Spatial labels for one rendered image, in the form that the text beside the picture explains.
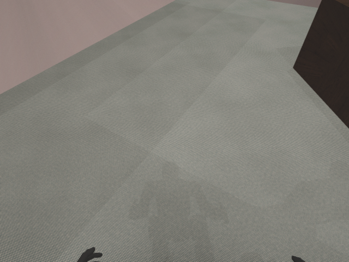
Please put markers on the robot left hand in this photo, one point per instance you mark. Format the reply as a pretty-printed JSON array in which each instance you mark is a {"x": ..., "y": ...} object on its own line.
[{"x": 89, "y": 254}]

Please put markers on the pedestal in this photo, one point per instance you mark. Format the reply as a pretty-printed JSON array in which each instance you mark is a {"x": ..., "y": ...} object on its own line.
[{"x": 323, "y": 61}]

